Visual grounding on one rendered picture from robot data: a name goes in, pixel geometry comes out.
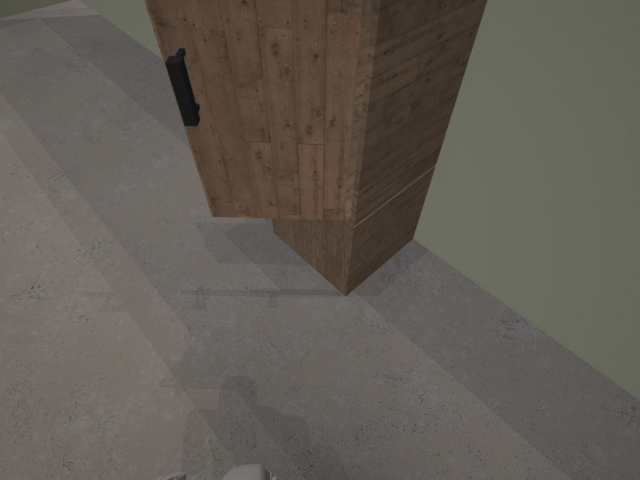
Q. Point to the cupboard door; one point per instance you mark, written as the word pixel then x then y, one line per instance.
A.
pixel 275 81

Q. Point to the handle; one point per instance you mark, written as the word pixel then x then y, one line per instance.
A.
pixel 182 88

